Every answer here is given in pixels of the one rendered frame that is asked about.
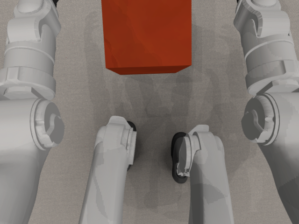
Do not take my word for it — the robot left forearm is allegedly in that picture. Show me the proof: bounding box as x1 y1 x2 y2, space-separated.
0 0 61 101

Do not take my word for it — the robot left upper arm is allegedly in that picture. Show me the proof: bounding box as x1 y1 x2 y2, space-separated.
0 98 64 224

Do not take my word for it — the carton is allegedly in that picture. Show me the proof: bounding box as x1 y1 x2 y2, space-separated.
101 0 192 75

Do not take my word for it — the robot thigh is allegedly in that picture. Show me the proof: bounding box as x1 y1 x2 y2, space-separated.
181 132 234 224
78 123 137 224

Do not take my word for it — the robot right forearm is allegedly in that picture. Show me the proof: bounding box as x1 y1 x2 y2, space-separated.
234 0 299 96

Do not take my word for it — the robot right thigh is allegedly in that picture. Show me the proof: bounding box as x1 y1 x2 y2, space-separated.
181 132 234 224

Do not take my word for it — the robot right upper arm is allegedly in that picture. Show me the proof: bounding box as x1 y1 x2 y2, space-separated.
241 92 299 224

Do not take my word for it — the robot left thigh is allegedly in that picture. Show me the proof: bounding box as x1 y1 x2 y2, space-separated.
78 123 137 224

